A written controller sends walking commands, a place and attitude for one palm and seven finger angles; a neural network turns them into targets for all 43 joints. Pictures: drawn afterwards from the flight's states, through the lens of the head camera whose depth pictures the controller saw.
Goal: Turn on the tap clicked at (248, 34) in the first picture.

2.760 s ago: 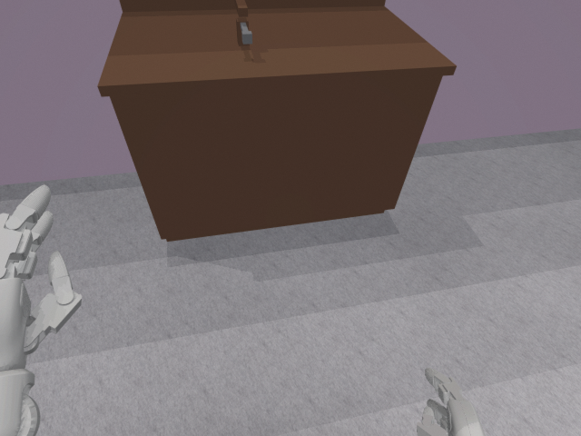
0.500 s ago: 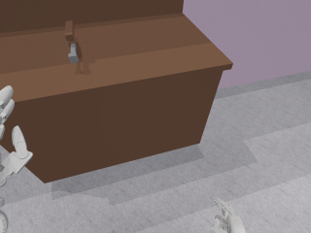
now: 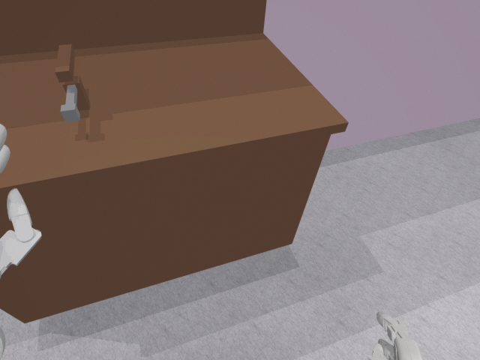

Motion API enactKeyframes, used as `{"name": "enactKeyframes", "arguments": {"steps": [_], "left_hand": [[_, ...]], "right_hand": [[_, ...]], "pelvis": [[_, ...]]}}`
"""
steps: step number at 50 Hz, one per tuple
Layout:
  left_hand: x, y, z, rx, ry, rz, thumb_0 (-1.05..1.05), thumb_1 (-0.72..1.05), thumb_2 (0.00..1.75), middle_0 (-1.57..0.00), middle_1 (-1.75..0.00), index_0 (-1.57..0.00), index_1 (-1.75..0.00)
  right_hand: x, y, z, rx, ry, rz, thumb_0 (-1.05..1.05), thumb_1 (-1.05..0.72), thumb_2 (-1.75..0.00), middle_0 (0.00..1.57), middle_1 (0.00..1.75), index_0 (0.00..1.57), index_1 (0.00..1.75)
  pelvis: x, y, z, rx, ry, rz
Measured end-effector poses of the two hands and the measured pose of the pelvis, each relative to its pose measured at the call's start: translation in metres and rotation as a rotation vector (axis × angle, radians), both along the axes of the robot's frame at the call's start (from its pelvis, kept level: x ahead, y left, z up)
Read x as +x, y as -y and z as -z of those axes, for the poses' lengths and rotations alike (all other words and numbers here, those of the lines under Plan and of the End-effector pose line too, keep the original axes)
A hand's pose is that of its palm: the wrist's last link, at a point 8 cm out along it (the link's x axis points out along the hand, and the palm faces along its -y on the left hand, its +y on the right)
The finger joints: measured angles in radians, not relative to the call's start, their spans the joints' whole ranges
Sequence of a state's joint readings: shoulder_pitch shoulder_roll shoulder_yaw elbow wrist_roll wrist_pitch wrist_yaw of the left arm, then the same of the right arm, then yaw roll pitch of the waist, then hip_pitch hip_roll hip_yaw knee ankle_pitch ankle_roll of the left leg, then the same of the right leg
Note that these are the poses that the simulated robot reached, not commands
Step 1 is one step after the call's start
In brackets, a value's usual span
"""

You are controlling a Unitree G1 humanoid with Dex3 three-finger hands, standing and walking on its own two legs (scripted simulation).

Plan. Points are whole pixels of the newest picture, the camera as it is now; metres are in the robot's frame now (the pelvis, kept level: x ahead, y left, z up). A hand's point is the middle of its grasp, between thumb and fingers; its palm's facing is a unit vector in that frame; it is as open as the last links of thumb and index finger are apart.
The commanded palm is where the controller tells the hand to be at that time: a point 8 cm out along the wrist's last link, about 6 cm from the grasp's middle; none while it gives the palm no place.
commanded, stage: take the last steps up to it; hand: left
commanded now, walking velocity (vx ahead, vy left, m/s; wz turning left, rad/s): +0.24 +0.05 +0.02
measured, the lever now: (70, 112) +0.56 +0.40 +0.09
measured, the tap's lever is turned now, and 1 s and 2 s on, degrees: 0 0 0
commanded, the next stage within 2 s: come to a stop and stand still in 0.72 s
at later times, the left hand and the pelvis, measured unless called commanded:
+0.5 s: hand (99, 194) +0.28 +0.21 +0.18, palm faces +0.47 -0.80 -0.38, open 7.4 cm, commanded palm +0.22 +0.25 +0.19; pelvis +0.07 -0.04 +0.01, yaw +2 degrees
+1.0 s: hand (90, 162) +0.32 +0.23 +0.19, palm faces +0.44 -0.82 -0.36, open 7.4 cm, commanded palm +0.26 +0.27 +0.19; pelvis +0.11 -0.02 +0.01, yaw +2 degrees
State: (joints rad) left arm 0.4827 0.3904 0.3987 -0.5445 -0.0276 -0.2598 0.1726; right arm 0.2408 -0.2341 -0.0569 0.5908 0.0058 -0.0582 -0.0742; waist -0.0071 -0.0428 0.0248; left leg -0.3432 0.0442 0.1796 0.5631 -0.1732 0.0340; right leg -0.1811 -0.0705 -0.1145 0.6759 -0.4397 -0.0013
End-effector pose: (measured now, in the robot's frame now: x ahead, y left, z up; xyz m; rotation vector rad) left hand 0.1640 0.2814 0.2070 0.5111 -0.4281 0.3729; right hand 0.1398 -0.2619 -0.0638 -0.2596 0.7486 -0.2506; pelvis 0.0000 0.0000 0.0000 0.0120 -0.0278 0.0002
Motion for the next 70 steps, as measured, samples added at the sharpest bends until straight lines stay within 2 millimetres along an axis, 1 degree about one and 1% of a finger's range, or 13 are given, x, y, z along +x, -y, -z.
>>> {"name": "enactKeyframes", "arguments": {"steps": [6, 13, 17, 22, 29, 34, 39, 44, 49, 53, 57, 61, 70], "left_hand": [[0.032, -0.01, 0.01, -0.073, -0.031, -0.015, 0.01, 0.89, 0.9, -0.21, -0.3, -0.21, -0.3], [0.031, 0.012, -0.013, 0.004, -0.045, 0.018, 0.01, 0.89, 0.9, -0.21, -0.3, -0.21, -0.3], [0.037, 0.014, -0.014, 0.042, -0.082, -0.057, 0.01, 0.89, 0.9, -0.21, -0.3, -0.21, -0.3], [0.057, 0.025, 0.009, -0.021, -0.13, -0.127, 0.01, 0.89, 0.9, -0.21, -0.3, -0.21, -0.3], [0.089, 0.051, 0.013, -0.068, -0.162, -0.033, 0.01, 0.89, 0.9, -0.21, -0.3, -0.21, -0.3], [0.098, 0.045, -0.003, 0.014, -0.132, 0.015, 0.01, 0.89, 0.9, -0.21, -0.3, -0.21, -0.3], [0.102, 0.019, -0.004, 0.026, -0.059, -0.006, 0.01, 0.89, 0.9, -0.21, -0.3, -0.21, -0.3], [0.114, -0.003, 0.008, -0.04, -0.051, -0.06, 0.01, 0.89, 0.9, -0.21, -0.3, -0.21, -0.3], [0.116, 0.008, 0.006, -0.081, -0.069, -0.045, 0.01, 0.89, 0.9, -0.21, -0.3, -0.2, -0.3], [0.109, 0.027, 0.001, -0.047, -0.088, -0.023, 0.01, 0.89, 0.9, -0.21, -0.3, -0.2, -0.3], [0.103, 0.04, 0.0, -0.013, -0.117, -0.054, 0.01, 0.89, 0.9, -0.21, -0.3, -0.21, -0.3], [0.099, 0.047, 0.007, -0.05, -0.159, -0.085, 0.01, 0.89, 0.9, -0.21, -0.3, -0.21, -0.3], [0.091, 0.052, 0.024, -0.109, -0.151, -0.045, 0.01, 0.89, 0.9, -0.21, -0.3, -0.21, -0.3]], "right_hand": [[0.03, -0.048, 0.001, 0.1, 0.035, -0.066, 0.02, -0.91, -0.9, 0.2, 0.3, 0.2, 0.3], [0.048, -0.073, 0.005, 0.186, 0.017, -0.133, 0.02, -0.9, -0.9, 0.2, 0.3, 0.2, 0.3], [0.058, -0.062, 0.017, 0.205, -0.009, -0.14, 0.02, -0.9, -0.9, 0.2, 0.3, 0.21, 0.3], [0.073, -0.026, 0.035, 0.178, -0.046, -0.131, 0.02, -0.9, -0.9, 0.2, 0.3, 0.21, 0.3], [0.088, 0.023, 0.011, 0.066, -0.071, -0.072, 0.02, -0.91, -0.9, 0.2, 0.3, 0.2, 0.3], [0.1, 0.034, -0.004, 0.011, -0.049, -0.038, 0.02, -0.91, -0.9, 0.2, 0.3, 0.2, 0.3], [0.115, 0.018, -0.003, -0.013, -0.026, -0.03, 0.02, -0.91, -0.9, 0.2, 0.3, 0.2, 0.3], [0.131, -0.021, 0.001, 0.057, -0.004, -0.067, 0.02, -0.91, -0.9, 0.2, 0.3, 0.2, 0.3], [0.14, -0.057, 0.001, 0.146, 0.01, -0.162, 0.02, -0.91, -0.9, 0.2, 0.3, 0.2, 0.3], [0.143, -0.065, 0.002, 0.196, 0.035, -0.205, 0.02, -0.9, -0.9, 0.2, 0.3, 0.2, 0.3], [0.142, -0.051, 0.011, 0.216, 0.036, -0.215, 0.02, -0.9, -0.9, 0.2, 0.3, 0.21, 0.3], [0.135, -0.021, 0.015, 0.185, 0.007, -0.18, 0.02, -0.9, -0.9, 0.2, 0.3, 0.21, 0.3], [0.106, 0.035, 0.002, 0.017, -0.039, -0.091, 0.02, -0.91, -0.9, 0.2, 0.3, 0.2, 0.3]], "pelvis": [[0.013, -0.005, -0.005, -0.017, -0.001, -0.012], [0.031, 0.003, -0.014, -0.026, -0.022, -0.013], [0.045, 0.015, -0.012, -0.019, -0.025, -0.016], [0.059, 0.031, -0.003, -0.01, -0.013, -0.029], [0.077, 0.039, -0.017, 0.025, -0.022, -0.034], [0.089, 0.034, -0.017, 0.018, -0.028, -0.031], [0.107, 0.016, -0.006, -0.005, -0.011, -0.03], [0.114, 0.01, -0.006, -0.005, -0.002, -0.032], [0.114, 0.014, -0.012, -0.018, 0.0, -0.039], [0.112, 0.025, -0.011, -0.012, 0.002, -0.034], [0.108, 0.039, -0.009, -0.022, 0.015, -0.037], [0.105, 0.048, -0.01, -0.012, 0.003, -0.025], [0.089, 0.052, -0.008, -0.018, -0.001, -0.045]]}}
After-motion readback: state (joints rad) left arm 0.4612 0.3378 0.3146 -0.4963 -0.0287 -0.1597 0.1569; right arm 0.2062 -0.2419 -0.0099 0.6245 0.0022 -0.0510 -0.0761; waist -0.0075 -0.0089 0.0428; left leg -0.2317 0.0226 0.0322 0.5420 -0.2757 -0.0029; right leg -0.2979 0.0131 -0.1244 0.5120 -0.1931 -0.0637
